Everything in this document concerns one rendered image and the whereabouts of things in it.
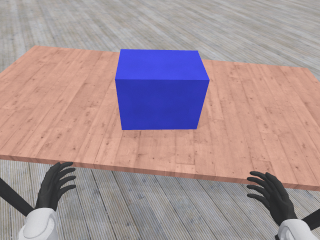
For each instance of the robot right forearm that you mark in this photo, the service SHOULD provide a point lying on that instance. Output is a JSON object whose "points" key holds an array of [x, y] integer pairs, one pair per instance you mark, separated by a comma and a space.
{"points": [[295, 229]]}

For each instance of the robot left forearm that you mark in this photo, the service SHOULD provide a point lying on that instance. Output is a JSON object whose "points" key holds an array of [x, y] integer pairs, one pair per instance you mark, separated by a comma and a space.
{"points": [[40, 224]]}

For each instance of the table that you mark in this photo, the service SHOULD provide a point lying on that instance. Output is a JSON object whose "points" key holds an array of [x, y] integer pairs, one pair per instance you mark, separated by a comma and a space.
{"points": [[60, 105]]}

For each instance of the carton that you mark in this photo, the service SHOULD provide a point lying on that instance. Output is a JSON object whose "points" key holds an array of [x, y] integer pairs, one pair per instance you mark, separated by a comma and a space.
{"points": [[160, 89]]}

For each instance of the right robot hand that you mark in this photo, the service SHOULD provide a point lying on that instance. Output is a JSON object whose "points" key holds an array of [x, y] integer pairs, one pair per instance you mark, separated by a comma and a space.
{"points": [[276, 199]]}

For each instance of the left robot hand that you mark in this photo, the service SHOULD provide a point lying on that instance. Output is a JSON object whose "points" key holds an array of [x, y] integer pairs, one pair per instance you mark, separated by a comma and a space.
{"points": [[50, 189]]}

